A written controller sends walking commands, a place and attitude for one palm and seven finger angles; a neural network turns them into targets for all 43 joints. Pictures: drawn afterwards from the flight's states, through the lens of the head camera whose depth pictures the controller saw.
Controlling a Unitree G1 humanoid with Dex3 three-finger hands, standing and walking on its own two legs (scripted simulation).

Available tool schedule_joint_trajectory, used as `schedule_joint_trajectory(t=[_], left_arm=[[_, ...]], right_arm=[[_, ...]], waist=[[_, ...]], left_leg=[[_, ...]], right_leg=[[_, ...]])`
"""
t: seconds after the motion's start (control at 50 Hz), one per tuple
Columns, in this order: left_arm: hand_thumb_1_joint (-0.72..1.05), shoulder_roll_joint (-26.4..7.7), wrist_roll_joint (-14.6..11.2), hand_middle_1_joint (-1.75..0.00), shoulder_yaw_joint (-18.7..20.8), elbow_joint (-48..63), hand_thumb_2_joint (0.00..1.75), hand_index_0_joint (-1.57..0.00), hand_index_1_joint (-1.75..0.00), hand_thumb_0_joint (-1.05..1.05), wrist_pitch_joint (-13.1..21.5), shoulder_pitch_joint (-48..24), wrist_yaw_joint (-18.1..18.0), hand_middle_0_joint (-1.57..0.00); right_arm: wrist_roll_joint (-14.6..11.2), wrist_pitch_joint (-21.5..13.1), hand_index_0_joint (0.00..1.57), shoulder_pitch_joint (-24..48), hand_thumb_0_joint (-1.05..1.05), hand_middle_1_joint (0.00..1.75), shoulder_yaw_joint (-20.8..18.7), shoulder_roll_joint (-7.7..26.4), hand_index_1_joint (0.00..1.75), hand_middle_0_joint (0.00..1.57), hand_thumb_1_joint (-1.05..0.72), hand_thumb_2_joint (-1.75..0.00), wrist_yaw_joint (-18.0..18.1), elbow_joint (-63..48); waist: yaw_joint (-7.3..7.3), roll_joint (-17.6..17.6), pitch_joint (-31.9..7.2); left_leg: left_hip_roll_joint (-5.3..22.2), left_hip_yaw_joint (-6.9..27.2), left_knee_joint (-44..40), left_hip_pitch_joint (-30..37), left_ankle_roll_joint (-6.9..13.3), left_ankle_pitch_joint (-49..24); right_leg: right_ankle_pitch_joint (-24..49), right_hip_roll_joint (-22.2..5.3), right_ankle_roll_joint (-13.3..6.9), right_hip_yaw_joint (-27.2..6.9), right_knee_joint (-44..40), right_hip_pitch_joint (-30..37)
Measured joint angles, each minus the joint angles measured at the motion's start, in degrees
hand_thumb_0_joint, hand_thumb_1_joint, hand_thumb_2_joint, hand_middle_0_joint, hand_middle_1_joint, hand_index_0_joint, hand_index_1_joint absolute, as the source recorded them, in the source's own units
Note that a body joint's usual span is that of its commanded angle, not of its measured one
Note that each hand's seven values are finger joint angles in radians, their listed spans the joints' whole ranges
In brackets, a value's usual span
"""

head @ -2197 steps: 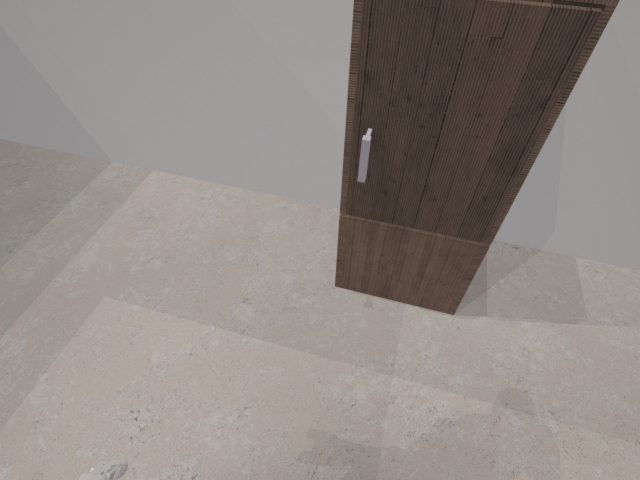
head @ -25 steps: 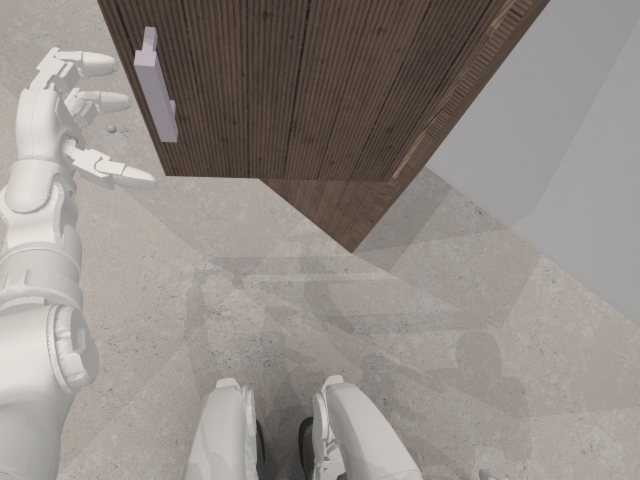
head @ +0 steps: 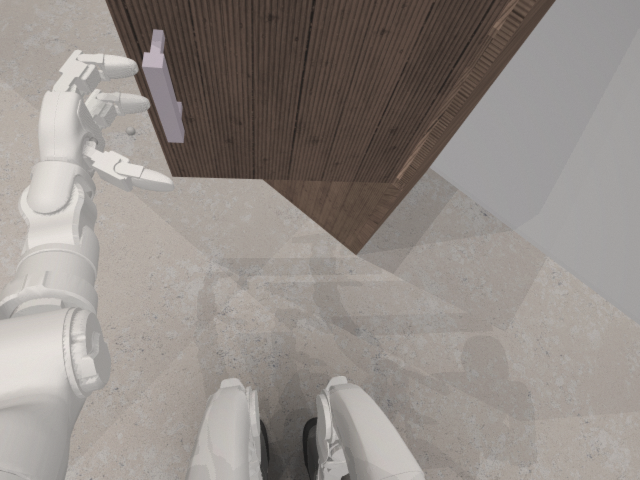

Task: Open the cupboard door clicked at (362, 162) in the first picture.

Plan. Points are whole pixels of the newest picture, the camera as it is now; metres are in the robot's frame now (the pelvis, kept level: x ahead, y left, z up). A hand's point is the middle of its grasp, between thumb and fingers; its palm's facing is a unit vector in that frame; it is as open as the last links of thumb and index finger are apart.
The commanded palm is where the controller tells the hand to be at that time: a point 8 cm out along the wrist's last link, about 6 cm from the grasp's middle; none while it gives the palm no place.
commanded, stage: slide the fingers in behind the handle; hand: left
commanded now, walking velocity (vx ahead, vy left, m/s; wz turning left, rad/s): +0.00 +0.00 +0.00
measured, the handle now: (167, 90) +0.57 +0.15 +0.04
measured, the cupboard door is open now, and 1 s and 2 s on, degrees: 42 42 42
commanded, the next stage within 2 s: close the thumb around the handle in 1.40 s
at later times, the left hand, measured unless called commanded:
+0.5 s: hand (162, 132) +0.52 +0.16 +0.03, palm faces -0.02 -1.00 -0.01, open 14.0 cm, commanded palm +0.50 +0.18 +0.03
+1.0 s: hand (188, 135) +0.51 +0.13 +0.03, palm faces -0.01 -1.00 -0.01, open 14.0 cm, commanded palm +0.49 +0.16 +0.03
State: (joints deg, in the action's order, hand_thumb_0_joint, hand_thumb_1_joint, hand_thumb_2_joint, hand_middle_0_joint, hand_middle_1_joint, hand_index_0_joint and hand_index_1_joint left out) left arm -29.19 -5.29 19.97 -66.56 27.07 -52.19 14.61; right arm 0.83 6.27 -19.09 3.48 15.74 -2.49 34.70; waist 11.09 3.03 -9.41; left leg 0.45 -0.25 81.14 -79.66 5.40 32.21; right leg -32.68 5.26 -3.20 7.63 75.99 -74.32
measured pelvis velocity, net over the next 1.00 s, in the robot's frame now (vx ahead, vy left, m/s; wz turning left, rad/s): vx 0.00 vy -0.01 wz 0.02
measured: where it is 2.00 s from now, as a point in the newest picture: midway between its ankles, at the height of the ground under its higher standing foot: outside the picture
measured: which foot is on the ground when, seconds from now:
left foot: down 0.00-1.00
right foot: down 0.00-1.00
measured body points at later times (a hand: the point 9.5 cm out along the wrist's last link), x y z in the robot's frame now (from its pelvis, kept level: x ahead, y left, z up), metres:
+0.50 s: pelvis +0.00 +0.00 +0.00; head +0.17 +0.04 +0.42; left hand +0.51 +0.21 +0.03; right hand +0.03 -0.27 -0.11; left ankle +0.04 +0.06 -0.59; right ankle +0.02 -0.10 -0.59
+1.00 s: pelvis +0.00 -0.01 +0.00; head +0.17 +0.02 +0.42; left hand +0.51 +0.18 +0.03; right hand +0.04 -0.27 -0.11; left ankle +0.04 +0.06 -0.59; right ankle +0.02 -0.10 -0.59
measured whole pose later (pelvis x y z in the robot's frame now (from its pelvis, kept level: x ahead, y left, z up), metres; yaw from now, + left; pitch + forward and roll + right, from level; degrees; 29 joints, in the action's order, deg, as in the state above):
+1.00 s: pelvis +0.00 -0.01 +0.00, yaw +1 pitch +30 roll -5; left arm -20.7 -3.8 15.0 -66.1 30.6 -51.1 5.2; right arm 1.6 6.5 -18.3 1.8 14.6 -4.2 35.4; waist 10.4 2.9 -10.2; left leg 0.1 -0.8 80.4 -78.2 4.4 32.3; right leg -33.5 5.0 -4.2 7.0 76.8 -73.7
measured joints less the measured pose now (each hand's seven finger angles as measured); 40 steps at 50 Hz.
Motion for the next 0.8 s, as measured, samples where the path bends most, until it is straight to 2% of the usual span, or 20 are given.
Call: schedule_joint_trajectory(t=[0.18, 0.4, 0.6, 0.8], left_arm=[[-0.5, 1.66, 0.84, -1.2, 0.1, 0.24, 0.3, -0.3, -1.2, -0.02, 1.31, 1.04, -2.49, -0.31], [-0.5, 3.35, 0.89, -1.2, -2.16, -0.25, 0.3, -0.3, -1.2, -0.02, 1.79, 0.01, -4.09, -0.3], [-0.5, 5.86, 1.56, -1.21, -2.86, 0.53, 0.3, -0.3, -1.2, -0.02, 2.51, 0.88, -7.13, -0.3], [-0.5, 7.35, 1.09, -1.21, -4.2, 0.7, 0.3, -0.3, -1.2, -0.02, 3.19, 1.51, -7.87, -0.3]], right_arm=[[0.14, 0.05, 0.2, -0.24, 0.0, 0.3, -0.15, -0.35, 0.3, 0.2, -0.91, -0.9, -0.49, 0.0], [0.38, 0.0, 0.2, 0.13, 0.0, 0.3, -0.55, -0.64, 0.3, 0.2, -0.91, -0.9, -0.8, 0.74], [0.58, 0.36, 0.2, 0.4, 0.0, 0.3, -1.06, -0.76, 0.3, 0.2, -0.91, -0.9, -1.38, 0.38], [0.52, 0.33, 0.2, 0.52, 0.0, 0.3, -1.36, -1.1, 0.3, 0.2, -0.91, -0.9, -1.57, 0.56]], waist=[[0.11, -0.08, 0.01], [-0.19, 0.04, -0.15], [-0.4, 0.14, -0.54], [-0.79, -0.05, -0.7]], left_leg=[[0.11, -0.49, -0.19, 0.45, 0.06, 0.03], [-0.22, -0.14, -0.17, 0.23, -0.19, 0.0], [-0.21, -0.52, -0.73, 1.09, -0.41, 0.11], [-0.3, -0.54, -0.99, 1.66, -0.78, 0.1]], right_leg=[[-0.02, 0.07, 0.03, -0.5, 0.15, 0.14], [-0.25, -0.2, -0.17, -0.16, 0.28, 0.04], [-0.46, -0.17, -0.38, -0.6, 0.2, 0.56], [-0.67, -0.22, -0.77, -0.65, 0.34, 0.93]])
